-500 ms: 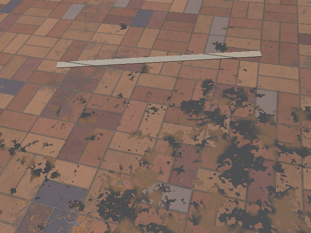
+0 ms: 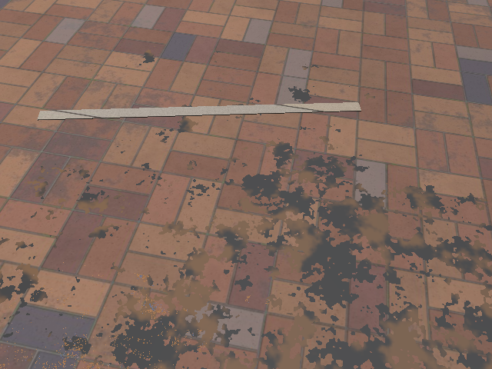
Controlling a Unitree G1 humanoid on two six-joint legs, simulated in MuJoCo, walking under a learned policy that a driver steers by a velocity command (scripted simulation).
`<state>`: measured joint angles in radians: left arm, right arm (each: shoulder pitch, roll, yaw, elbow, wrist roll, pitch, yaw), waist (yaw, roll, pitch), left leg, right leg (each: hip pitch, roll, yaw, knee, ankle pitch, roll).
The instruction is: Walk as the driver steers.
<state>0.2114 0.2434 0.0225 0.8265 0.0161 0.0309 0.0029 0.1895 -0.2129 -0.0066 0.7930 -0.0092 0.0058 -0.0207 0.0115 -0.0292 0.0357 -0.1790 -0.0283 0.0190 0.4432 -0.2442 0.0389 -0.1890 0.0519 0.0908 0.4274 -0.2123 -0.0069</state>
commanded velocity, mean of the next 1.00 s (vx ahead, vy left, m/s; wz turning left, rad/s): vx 0.21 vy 0.00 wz -0.02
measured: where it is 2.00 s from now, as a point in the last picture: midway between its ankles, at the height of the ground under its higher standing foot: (220, 285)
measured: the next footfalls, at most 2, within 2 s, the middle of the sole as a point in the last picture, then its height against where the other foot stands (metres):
left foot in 1.08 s outside the picture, level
right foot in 1.62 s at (266, 288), level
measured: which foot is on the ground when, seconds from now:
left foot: down 0.00-0.64, up 0.66-1.00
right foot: down 0.00-1.00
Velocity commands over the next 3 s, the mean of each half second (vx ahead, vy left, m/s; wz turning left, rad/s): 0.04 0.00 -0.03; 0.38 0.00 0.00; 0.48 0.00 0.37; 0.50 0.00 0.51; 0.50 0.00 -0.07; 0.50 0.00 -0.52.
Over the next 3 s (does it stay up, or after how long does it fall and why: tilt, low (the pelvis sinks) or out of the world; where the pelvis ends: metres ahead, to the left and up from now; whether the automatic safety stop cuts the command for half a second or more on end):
stays up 1.22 0.30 0.00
